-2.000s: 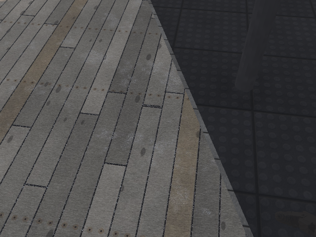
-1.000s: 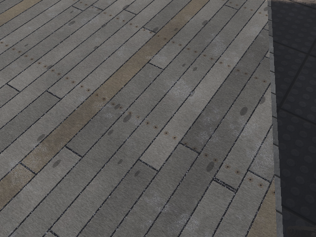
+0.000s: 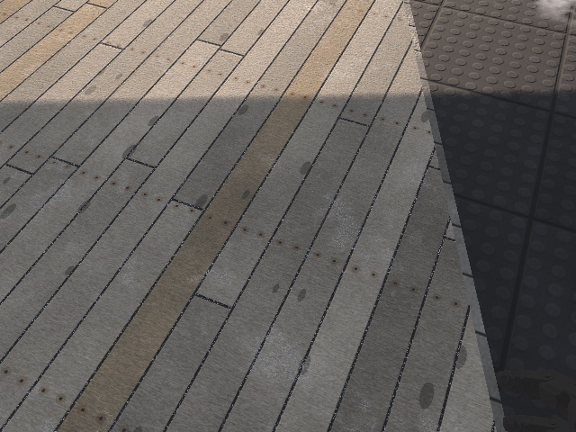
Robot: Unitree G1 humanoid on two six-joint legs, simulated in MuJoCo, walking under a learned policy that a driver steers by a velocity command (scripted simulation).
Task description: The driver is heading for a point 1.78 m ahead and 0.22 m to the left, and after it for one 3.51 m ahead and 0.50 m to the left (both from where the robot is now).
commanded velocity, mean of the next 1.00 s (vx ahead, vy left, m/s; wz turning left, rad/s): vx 0.17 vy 0.00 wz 0.12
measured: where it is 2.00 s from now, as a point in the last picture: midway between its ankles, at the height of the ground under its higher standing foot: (247, 314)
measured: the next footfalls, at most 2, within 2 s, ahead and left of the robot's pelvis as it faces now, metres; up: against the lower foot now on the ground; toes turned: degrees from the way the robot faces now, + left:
right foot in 0.34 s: +0.17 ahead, -0.15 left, +0.00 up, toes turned -7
left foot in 0.78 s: +0.13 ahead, +0.10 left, +0.00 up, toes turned +9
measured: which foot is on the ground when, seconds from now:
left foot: down 0.00-0.52, up 0.54-0.76, down 0.78-1.00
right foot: up 0.00-0.32, down 0.34-0.76, up 0.78-1.00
